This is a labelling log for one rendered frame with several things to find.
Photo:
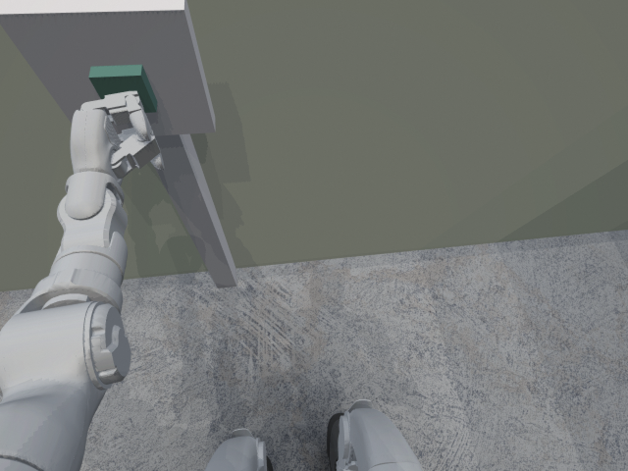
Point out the robot left thigh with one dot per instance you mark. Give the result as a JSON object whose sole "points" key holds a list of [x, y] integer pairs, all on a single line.
{"points": [[239, 454]]}

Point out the panel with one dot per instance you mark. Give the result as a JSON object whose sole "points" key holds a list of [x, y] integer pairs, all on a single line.
{"points": [[62, 39]]}

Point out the button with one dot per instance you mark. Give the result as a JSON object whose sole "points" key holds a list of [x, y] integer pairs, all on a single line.
{"points": [[115, 79]]}

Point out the left robot upper arm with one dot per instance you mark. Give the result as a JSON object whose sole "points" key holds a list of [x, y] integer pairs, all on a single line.
{"points": [[55, 366]]}

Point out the robot left forearm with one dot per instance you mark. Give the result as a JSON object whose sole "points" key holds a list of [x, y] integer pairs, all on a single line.
{"points": [[92, 259]]}

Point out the robot left shin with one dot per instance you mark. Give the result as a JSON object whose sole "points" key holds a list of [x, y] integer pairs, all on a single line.
{"points": [[240, 433]]}

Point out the left robot hand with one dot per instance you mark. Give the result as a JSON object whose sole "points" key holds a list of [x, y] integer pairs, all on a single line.
{"points": [[94, 141]]}

